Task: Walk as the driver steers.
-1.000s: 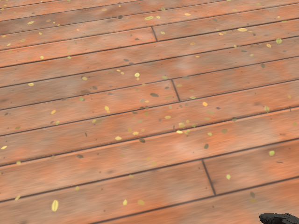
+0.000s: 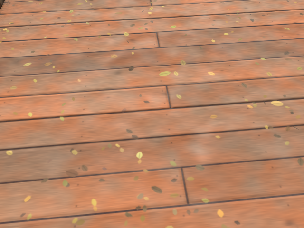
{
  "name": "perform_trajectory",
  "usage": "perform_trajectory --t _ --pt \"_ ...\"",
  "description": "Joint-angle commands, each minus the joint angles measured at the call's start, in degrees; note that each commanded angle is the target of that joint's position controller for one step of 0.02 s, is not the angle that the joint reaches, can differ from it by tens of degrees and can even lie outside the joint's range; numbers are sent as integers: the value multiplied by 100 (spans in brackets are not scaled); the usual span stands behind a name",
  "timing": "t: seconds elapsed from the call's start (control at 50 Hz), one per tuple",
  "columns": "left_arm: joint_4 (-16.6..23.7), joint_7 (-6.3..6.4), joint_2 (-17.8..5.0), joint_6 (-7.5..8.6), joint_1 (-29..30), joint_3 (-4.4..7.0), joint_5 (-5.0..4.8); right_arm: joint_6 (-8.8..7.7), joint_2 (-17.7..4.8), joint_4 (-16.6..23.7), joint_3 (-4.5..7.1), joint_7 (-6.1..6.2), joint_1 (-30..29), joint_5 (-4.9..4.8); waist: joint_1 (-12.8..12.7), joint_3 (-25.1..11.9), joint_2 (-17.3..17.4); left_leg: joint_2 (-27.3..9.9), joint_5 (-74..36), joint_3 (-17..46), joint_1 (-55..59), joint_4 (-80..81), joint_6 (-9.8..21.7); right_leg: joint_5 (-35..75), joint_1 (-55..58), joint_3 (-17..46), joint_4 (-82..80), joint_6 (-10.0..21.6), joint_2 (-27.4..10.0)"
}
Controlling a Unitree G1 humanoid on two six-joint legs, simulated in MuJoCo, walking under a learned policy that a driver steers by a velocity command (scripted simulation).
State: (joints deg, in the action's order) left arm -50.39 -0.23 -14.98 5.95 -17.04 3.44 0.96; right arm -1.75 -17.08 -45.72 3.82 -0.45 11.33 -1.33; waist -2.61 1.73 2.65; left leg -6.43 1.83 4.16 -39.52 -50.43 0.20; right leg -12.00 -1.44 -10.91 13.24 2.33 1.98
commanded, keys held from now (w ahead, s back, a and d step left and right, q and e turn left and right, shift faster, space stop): w+q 0.64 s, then q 0.36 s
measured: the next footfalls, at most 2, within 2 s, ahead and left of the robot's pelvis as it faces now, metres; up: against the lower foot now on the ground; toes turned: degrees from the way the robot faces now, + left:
left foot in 0.22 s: +0.28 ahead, +0.14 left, +0.00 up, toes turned +10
right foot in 0.70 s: +0.62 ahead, +0.03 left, +0.00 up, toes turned +28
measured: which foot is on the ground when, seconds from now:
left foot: up 0.00-0.20, down 0.22-0.70, up 0.72-1.00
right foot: down 0.00-0.20, up 0.22-0.68, down 0.70-1.00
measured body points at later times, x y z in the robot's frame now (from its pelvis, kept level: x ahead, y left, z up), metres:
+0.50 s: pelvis +0.28 +0.07 +0.00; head +0.31 +0.10 +0.45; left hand +0.40 +0.38 -0.09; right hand +0.42 -0.18 -0.10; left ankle +0.24 +0.13 -0.75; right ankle +0.47 -0.08 -0.68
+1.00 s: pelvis +0.50 +0.09 +0.00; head +0.55 +0.12 +0.44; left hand +0.44 +0.39 -0.11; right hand +0.80 -0.05 -0.10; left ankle +0.48 +0.25 -0.69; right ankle +0.58 +0.01 -0.75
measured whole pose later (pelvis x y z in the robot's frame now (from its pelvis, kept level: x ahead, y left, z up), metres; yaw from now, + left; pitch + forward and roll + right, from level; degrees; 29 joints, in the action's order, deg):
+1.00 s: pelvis +0.50 +0.09 +0.00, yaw +36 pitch +2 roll -1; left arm -44.6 0.5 -16.2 2.2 -8.7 3.6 0.5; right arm 2.8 -18.6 -34.8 4.7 0.9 10.1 -1.0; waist -1.5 5.3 1.4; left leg -3.1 16.5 1.3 -34.3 -52.6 -3.4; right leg -9.2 -13.4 -8.0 21.2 1.6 -1.2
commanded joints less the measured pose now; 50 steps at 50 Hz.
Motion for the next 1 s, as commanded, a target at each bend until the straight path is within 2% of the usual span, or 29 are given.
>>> perform_trajectory --t 0.02,0.1,0.14,0.18,0.2,0.22,0.24,0.26,0.28,0.3,0.32,0.34,0.4,0.44,0.52,0.62,0.66,0.68,0.7,0.72,0.74,0.76,0.78,0.8,0.82,0.84,0.88,0.94,1.0 --pt "352 87 -939 50 317 209 -48 -74 -64 493 -40 -124 -453 28 -25 311 -458 -39 -595 -275 180 809 43 1625 -311 292 -731 721 -1601" --pt "188 111 -1094 -136 10 286 -169 -66 -112 856 -42 -258 -969 17 -139 444 -428 51 -106 -508 -137 1334 264 2189 619 96 -346 634 -1886" --pt "206 134 -1223 -228 98 328 -208 -46 -238 964 22 -304 -893 13 37 262 -566 307 417 -784 248 1424 456 3619 864 -68 189 510 -1919" --pt "262 171 -1362 -325 215 370 -239 -3 -535 874 194 -295 -156 -8 518 -280 -739 761 937 -1100 1357 1401 719 5247 844 -205 1460 370 -1826" --pt "296 182 -1330 -354 314 346 -259 10 -820 660 371 -234 729 -25 1021 -739 -623 1013 653 -1103 2667 1778 933 5085 340 -335 2668 189 -1606" --pt "399 185 -1059 -306 185 236 -119 79 -1333 471 568 -99 1548 -39 1292 -1248 90 355 651 118 4384 1948 1266 3059 -1104 -338 4460 -88 -1311" --pt "708 82 -219 -126 -360 -21 29 10 -1841 563 599 -86 1235 -54 485 -1752 1368 -993 1673 3452 6087 2603 2390 -2168 -3621 444 6325 -411 -43" --pt "780 -3 -737 110 340 45 -204 -78 -1316 715 449 -126 1373 -9 965 -2157 581 -1238 2198 4280 6252 3380 2410 -2230 -4257 1615 6771 -289 -89" --pt "955 -40 -961 226 839 106 -390 -162 -1038 677 367 -140 1150 39 973 -1315 306 -1108 1740 3462 5674 3485 2115 -1638 -4646 1601 6572 -144 -349" --pt "942 -1 -893 278 863 85 -307 -203 -887 717 319 -139 790 18 691 -862 -186 -854 1103 2762 4831 3445 1901 -1129 -4398 1590 6061 -92 -613" --pt "871 41 -920 268 826 122 -141 -205 -700 793 262 -124 419 25 460 -576 -285 -615 456 2200 4086 3487 1760 -851 -4005 1575 5567 -142 -777" --pt "851 38 -955 203 692 157 -90 -212 -598 894 214 -96 233 99 278 -516 -135 -476 -6 1927 3624 3596 1720 -643 -3609 1623 5341 -192 -885" --pt "909 40 -760 23 663 136 -5 -235 -721 909 242 -8 273 67 163 -385 -135 -268 -821 1427 2972 3792 1747 -294 -3338 1457 4640 -473 -845" --pt "1069 55 -637 -20 1079 87 7 -223 -861 854 283 75 451 49 276 -220 -103 -102 -908 1165 2768 3819 1642 329 -3438 1386 3855 -630 -738" --pt "1304 -17 -462 26 1875 -1 -61 -146 -894 748 294 147 755 11 613 -121 153 207 -154 974 2529 3683 1266 1673 -2927 1321 2182 -662 -364" --pt "1480 -133 -742 140 2143 86 -135 -67 -826 605 290 186 1035 -27 652 -123 308 -115 227 1738 3226 3047 1131 1383 -2737 1575 1455 -441 -226" --pt "1414 -126 -885 195 1783 166 -112 -16 -833 641 305 208 896 -4 426 -163 506 -107 -330 1959 3400 2571 996 897 -2328 1514 1292 -246 -167" --pt "1302 -86 -995 229 1291 239 -42 7 -725 710 268 208 748 0 138 -433 489 199 -933 1807 3349 1943 789 1206 -1593 1393 983 -84 -167" --pt "1262 -53 -1264 261 613 313 98 5 -465 871 170 199 659 66 -169 -1219 187 538 -631 1500 2832 624 528 2034 -182 1926 1277 272 -901" --pt "1200 -21 -1663 189 75 395 208 -10 -76 939 59 212 1534 50 89 -2167 -1356 1387 2473 789 966 -1384 41 3305 2021 3893 1495 1240 -2435" --pt "1135 -72 -1385 95 -49 351 5 -25 -520 932 89 202 1893 -1 149 -2557 -2004 1206 3730 771 135 -2490 -114 2707 2282 5229 1191 1613 -2983" --pt "1297 -41 -909 21 265 221 -42 40 -954 885 221 211 1433 -47 14 -1794 -1274 910 3339 792 -144 -2903 -237 2506 1613 4403 1080 1386 -2695" --pt "1358 -8 -698 -66 576 140 -16 117 -1065 991 264 229 916 -15 6 -1251 -820 719 2968 500 -130 -2848 -316 2797 870 3446 1050 1157 -2400" --pt "1336 -1 -601 -122 815 92 -10 190 -1025 1067 288 242 676 36 111 -818 -648 563 2781 372 -3 -2601 -377 3207 158 2830 963 1058 -2097" --pt "1294 9 -585 -146 958 77 10 268 -910 1107 301 239 688 28 281 -607 -755 391 2641 298 250 -2286 -371 3180 -369 2416 818 966 -1887" --pt "1235 9 -655 -156 1036 101 30 338 -688 1101 256 232 795 -4 373 -469 -915 359 2519 127 566 -1966 -376 3073 -819 2065 599 925 -1715" --pt "1138 33 -836 -160 1117 172 35 399 -410 1213 178 234 701 -6 385 -424 -1090 337 2290 -75 656 -1389 -434 3310 -976 1723 325 1082 -1744" --pt "1066 99 -1019 -240 1211 246 -37 418 -405 1330 155 177 467 45 344 -761 -923 210 1538 -123 841 -600 -414 3304 -699 1385 239 1175 -1931" --pt "1023 117 -1105 -344 1345 264 -97 432 -434 1428 158 74 159 44 276 -721 -917 222 998 -315 1299 182 -301 2627 -804 911 179 1038 -1864"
